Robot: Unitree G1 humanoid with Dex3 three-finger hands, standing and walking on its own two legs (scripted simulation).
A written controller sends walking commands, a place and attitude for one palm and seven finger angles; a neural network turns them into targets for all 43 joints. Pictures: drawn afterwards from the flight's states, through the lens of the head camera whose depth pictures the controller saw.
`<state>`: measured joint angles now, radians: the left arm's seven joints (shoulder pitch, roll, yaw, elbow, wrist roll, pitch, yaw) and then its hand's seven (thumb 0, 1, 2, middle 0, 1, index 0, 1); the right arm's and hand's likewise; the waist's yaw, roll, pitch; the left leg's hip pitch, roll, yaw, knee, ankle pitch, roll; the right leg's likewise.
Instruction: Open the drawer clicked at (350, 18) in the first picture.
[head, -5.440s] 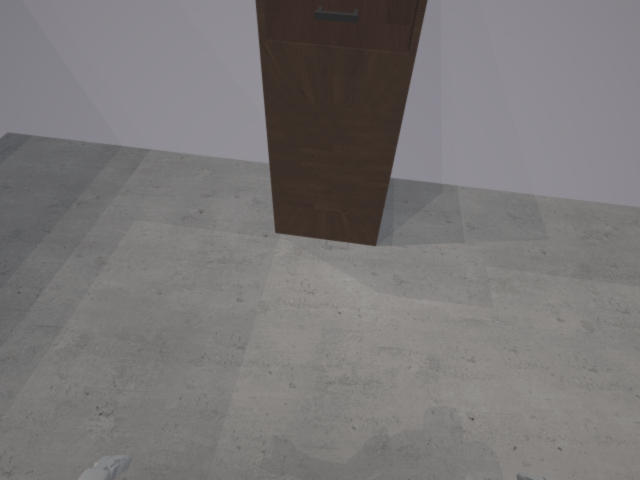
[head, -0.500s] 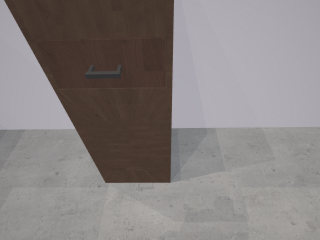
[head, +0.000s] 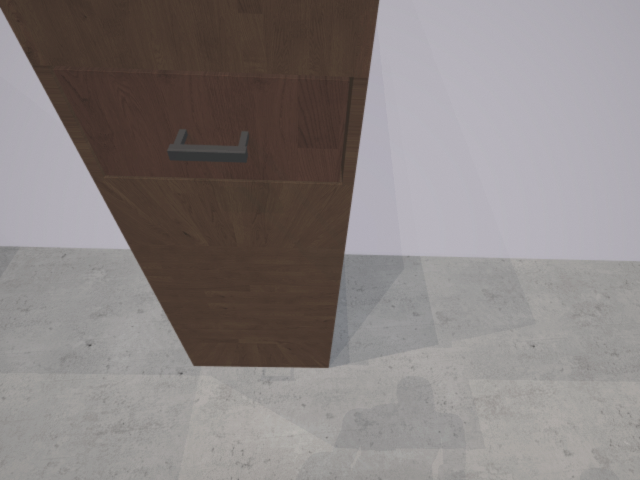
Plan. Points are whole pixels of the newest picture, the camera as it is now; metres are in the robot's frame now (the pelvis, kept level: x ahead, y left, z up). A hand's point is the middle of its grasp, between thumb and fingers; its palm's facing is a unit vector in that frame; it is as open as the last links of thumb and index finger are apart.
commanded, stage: come to a stop and stand still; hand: left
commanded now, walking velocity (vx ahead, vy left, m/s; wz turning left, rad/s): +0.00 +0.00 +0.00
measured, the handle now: (210, 145) +0.53 +0.19 +0.13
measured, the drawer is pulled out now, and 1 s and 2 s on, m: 0.00 0.00 0.00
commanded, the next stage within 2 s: look again from close up in 1.32 s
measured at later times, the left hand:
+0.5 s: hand out of the picture +0.12 +0.15 -0.17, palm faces +0.06 -0.98 -0.20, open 7.3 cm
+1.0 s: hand out of the picture +0.01 +0.13 -0.17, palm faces -0.01 -0.98 -0.21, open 7.4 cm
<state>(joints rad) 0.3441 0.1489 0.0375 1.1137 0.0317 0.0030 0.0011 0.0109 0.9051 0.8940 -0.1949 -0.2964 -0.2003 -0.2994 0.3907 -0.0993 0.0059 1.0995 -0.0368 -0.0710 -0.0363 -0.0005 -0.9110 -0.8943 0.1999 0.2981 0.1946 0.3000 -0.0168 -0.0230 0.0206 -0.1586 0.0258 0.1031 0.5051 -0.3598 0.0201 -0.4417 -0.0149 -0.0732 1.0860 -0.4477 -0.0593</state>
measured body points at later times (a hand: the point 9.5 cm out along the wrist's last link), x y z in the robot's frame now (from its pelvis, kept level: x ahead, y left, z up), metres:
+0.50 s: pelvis +0.02 -0.03 -0.01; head +0.06 -0.03 +0.44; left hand +0.12 +0.20 -0.16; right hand +0.09 -0.28 -0.16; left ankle +0.01 +0.09 -0.70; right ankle +0.12 -0.15 -0.73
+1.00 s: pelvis +0.01 -0.04 +0.00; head +0.06 -0.06 +0.44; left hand +0.01 +0.18 -0.15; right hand +0.00 -0.25 -0.17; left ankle +0.01 +0.08 -0.73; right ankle -0.01 -0.12 -0.73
